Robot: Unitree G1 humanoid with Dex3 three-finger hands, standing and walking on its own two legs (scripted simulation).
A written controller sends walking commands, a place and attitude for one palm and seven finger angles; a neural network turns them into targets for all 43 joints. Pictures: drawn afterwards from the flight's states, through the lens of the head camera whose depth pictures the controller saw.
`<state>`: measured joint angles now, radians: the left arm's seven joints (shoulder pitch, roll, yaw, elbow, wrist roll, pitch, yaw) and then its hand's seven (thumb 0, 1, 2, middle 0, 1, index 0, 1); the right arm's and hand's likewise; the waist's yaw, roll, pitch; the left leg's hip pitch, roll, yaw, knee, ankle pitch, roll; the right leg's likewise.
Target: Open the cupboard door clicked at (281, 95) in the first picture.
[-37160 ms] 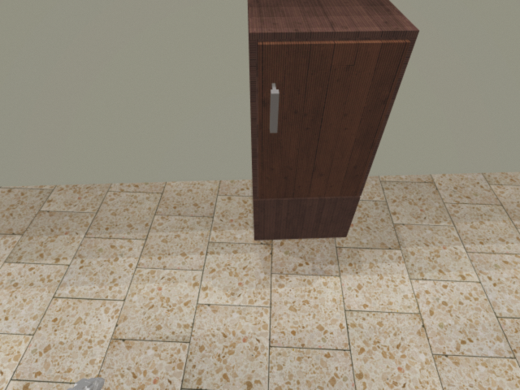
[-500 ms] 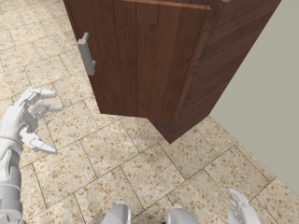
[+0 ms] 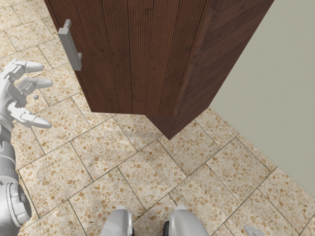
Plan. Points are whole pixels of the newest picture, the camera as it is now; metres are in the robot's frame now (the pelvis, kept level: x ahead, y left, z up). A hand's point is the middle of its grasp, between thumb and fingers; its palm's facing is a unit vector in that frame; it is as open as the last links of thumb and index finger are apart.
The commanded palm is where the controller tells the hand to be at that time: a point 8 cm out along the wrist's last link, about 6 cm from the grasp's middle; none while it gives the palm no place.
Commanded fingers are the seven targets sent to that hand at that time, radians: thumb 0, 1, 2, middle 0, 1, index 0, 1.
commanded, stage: move the hooked fingers beside the handle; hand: left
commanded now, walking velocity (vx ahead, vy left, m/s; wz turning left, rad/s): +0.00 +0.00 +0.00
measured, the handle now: (72, 46) +0.60 +0.24 +0.05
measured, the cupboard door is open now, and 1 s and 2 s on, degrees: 47 47 47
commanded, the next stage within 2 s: slide the fingers in behind the handle in 1.58 s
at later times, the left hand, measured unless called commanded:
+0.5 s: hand (39, 72) +0.49 +0.29 +0.07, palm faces -0.03 -1.00 -0.02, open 14.0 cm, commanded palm +0.49 +0.33 +0.06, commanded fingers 0.00 -0.50 0.30 -0.30 -1.20 -0.30 -1.20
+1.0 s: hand (45, 56) +0.56 +0.30 +0.05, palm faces -0.03 -1.00 -0.03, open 14.0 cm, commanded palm +0.56 +0.32 +0.05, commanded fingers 0.00 -0.50 0.30 -0.30 -1.20 -0.30 -1.20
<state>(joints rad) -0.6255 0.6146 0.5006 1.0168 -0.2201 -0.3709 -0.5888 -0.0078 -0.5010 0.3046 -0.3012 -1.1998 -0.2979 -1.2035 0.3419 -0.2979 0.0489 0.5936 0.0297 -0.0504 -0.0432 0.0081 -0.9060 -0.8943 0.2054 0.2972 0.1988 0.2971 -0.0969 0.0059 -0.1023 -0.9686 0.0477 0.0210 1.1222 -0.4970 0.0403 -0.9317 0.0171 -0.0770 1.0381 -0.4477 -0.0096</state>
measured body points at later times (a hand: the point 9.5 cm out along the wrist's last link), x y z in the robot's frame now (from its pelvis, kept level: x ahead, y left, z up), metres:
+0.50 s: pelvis +0.00 +0.01 -0.01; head +0.15 +0.05 +0.41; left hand +0.49 +0.35 +0.07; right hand +0.02 -0.27 -0.11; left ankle +0.02 +0.09 -0.66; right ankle +0.03 -0.12 -0.66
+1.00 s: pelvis +0.00 +0.01 -0.03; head +0.21 +0.06 +0.37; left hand +0.55 +0.36 +0.06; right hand -0.04 -0.24 -0.11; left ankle +0.02 +0.09 -0.66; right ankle +0.03 -0.12 -0.66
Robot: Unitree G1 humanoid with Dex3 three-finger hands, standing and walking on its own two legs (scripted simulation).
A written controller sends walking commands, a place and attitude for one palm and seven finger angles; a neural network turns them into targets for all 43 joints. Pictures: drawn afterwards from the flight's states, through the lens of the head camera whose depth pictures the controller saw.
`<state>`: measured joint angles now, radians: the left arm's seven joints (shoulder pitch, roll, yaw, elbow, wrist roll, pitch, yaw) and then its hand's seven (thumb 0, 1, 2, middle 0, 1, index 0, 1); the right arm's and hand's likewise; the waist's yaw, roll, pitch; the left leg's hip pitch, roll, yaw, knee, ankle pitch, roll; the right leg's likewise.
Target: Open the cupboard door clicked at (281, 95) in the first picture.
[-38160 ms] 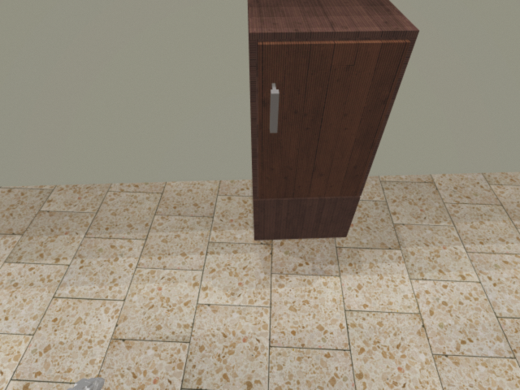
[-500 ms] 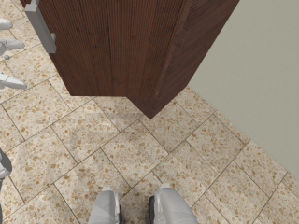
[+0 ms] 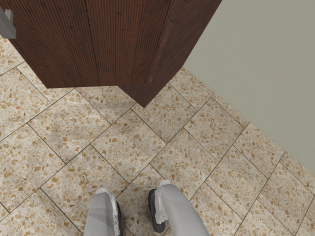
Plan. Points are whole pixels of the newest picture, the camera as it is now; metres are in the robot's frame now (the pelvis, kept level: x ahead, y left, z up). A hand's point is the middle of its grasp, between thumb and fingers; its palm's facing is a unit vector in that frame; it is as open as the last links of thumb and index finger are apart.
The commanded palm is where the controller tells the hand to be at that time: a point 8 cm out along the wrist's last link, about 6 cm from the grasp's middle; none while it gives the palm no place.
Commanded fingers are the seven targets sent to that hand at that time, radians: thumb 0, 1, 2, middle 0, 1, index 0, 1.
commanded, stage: move the hooked fingers beside the handle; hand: left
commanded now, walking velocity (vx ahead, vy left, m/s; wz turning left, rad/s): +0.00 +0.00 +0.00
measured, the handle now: out of the picture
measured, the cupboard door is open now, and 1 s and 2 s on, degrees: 47 47 47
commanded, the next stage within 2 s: slide the fingers in behind the handle in 0.58 s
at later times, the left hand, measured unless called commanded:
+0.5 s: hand out of the picture +0.53 +0.31 +0.09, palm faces +0.04 -1.00 -0.03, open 14.0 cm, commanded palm +0.53 +0.34 +0.08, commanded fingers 0.00 -0.50 0.30 -0.30 -1.20 -0.30 -1.20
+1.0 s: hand out of the picture +0.53 +0.29 +0.09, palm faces +0.02 -1.00 -0.02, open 14.0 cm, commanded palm +0.52 +0.31 +0.08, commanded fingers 0.00 -0.50 0.30 -0.30 -1.20 -0.30 -1.20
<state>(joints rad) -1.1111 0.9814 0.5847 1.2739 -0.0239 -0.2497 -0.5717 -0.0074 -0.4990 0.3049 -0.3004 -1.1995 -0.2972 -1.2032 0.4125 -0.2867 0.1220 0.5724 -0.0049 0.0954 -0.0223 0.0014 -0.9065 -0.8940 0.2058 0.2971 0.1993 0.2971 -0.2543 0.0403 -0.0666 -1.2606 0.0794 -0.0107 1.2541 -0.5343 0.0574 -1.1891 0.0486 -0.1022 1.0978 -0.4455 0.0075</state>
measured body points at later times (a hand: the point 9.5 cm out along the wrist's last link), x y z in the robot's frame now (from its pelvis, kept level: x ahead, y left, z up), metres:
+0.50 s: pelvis +0.01 +0.00 +0.01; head +0.19 +0.06 +0.42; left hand +0.52 +0.37 +0.09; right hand +0.02 -0.27 -0.07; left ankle +0.01 +0.08 -0.63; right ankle +0.03 -0.13 -0.63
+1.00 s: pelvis +0.00 -0.01 +0.01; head +0.18 +0.04 +0.42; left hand +0.52 +0.34 +0.09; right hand +0.00 -0.28 -0.08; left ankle +0.01 +0.08 -0.63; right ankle +0.03 -0.14 -0.63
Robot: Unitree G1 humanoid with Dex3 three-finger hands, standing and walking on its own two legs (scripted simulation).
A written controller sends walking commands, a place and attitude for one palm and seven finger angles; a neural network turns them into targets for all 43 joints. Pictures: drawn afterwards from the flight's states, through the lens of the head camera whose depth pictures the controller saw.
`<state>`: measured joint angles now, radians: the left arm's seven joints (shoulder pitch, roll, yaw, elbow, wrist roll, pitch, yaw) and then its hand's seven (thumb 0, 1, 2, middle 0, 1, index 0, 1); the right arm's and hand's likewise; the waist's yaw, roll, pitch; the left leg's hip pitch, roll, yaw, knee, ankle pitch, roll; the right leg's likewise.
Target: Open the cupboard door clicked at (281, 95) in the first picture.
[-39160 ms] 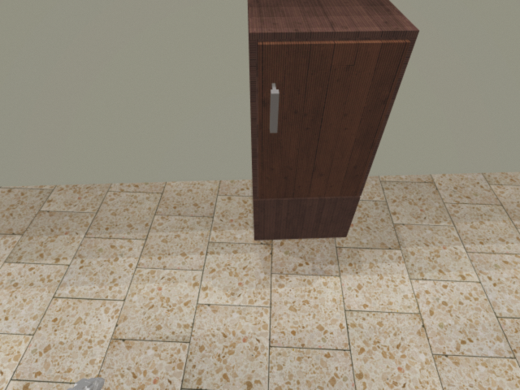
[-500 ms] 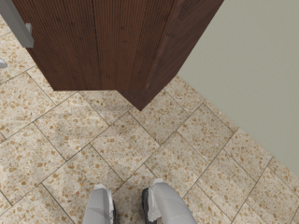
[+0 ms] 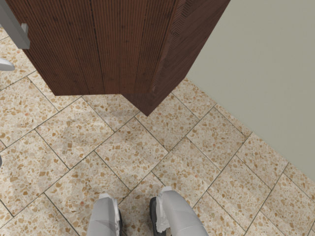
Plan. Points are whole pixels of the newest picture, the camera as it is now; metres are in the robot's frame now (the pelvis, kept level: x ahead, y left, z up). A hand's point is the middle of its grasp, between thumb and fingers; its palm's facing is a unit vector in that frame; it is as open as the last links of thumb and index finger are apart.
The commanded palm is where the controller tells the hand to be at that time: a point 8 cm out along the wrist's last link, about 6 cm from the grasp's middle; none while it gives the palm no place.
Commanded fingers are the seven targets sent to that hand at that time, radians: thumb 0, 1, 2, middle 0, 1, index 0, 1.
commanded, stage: slide the fingers in behind the handle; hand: left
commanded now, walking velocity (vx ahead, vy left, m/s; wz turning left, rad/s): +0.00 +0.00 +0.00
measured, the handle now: (10, 14) +0.59 +0.26 +0.07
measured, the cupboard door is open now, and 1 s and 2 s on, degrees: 47 47 47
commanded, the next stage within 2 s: close the thumb around the handle in 1.28 s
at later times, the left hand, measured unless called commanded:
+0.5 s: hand (6, 35) +0.53 +0.26 +0.08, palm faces +0.00 -1.00 -0.02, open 14.0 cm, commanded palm +0.52 +0.28 +0.07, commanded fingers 0.00 -0.50 0.30 -0.30 -1.20 -0.30 -1.20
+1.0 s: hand (21, 35) +0.54 +0.23 +0.07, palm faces +0.01 -1.00 -0.02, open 14.0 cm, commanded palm +0.53 +0.26 +0.07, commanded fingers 0.00 -0.50 0.30 -0.30 -1.20 -0.30 -1.20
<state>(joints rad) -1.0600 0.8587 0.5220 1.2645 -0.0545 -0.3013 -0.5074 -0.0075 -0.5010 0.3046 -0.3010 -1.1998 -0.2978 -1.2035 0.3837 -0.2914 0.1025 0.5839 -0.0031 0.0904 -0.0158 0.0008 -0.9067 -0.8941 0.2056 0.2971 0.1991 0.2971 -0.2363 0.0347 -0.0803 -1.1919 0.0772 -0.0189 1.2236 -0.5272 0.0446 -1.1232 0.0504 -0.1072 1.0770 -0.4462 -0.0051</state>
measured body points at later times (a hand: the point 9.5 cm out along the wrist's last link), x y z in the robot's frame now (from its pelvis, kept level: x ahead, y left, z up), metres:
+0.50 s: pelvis +0.01 +0.00 +0.01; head +0.18 +0.04 +0.42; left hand +0.53 +0.31 +0.08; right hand +0.00 -0.26 -0.09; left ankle +0.01 +0.09 -0.64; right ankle +0.03 -0.13 -0.64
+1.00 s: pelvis +0.01 +0.00 +0.01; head +0.18 +0.03 +0.42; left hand +0.53 +0.29 +0.08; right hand +0.00 -0.27 -0.09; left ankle +0.01 +0.09 -0.64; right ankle +0.03 -0.13 -0.64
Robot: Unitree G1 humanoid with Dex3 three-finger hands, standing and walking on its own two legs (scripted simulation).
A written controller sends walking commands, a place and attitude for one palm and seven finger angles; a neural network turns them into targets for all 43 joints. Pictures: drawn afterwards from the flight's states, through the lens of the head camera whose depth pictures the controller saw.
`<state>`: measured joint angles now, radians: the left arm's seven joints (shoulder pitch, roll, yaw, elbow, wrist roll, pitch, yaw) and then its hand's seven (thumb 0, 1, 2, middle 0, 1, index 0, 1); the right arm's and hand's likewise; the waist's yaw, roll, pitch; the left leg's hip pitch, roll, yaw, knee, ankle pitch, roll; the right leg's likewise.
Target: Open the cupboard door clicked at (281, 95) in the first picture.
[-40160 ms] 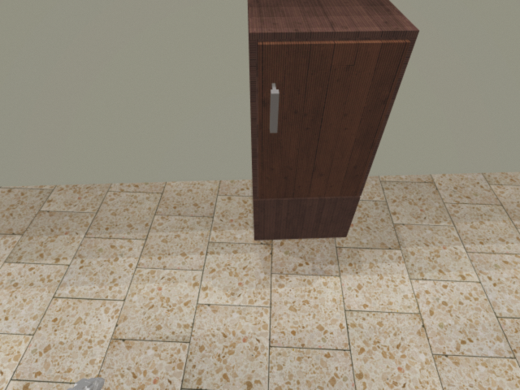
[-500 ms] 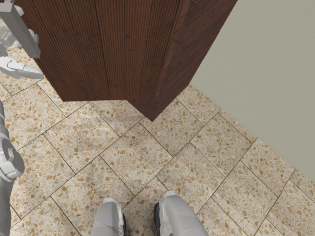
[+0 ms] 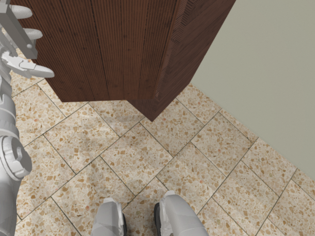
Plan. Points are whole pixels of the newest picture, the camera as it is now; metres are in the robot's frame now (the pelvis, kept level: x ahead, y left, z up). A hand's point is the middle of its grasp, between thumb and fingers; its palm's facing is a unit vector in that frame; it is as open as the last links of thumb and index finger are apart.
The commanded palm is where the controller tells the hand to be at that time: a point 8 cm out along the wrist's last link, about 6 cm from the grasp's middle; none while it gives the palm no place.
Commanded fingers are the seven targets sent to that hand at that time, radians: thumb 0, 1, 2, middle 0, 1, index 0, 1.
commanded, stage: slide the fingers in behind the handle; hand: left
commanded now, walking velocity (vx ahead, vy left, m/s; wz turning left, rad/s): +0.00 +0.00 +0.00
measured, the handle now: (20, 27) +0.59 +0.26 +0.07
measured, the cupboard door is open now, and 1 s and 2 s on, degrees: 47 47 79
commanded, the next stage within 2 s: close the thumb around the handle in 0.28 s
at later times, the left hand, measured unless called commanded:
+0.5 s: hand (30, 46) +0.54 +0.23 +0.07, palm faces -0.01 -1.00 -0.03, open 13.7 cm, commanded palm +0.53 +0.26 +0.07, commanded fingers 0.00 -0.11 0.47 -0.33 -1.24 -0.33 -1.24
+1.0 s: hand (28, 46) +0.54 +0.23 +0.07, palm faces -0.01 -1.00 -0.02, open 5.8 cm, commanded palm +0.53 +0.26 +0.07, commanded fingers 0.00 0.90 0.90 -0.40 -1.35 -0.40 -1.35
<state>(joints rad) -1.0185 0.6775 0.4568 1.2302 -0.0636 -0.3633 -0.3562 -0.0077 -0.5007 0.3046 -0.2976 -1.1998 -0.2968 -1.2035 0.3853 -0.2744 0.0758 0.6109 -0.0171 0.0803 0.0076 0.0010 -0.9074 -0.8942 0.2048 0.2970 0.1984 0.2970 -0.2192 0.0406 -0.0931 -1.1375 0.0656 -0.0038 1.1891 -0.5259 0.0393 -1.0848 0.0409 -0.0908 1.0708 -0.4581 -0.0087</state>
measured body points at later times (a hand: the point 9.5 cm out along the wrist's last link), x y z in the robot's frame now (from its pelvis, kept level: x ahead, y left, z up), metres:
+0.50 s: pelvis +0.00 +0.00 +0.00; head +0.17 +0.04 +0.41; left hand +0.53 +0.28 +0.07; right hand -0.01 -0.27 -0.10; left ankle +0.01 +0.09 -0.64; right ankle +0.02 -0.12 -0.64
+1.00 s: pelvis +0.00 +0.00 +0.00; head +0.17 +0.04 +0.41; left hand +0.53 +0.29 +0.07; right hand -0.01 -0.26 -0.10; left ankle +0.01 +0.09 -0.64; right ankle +0.02 -0.12 -0.64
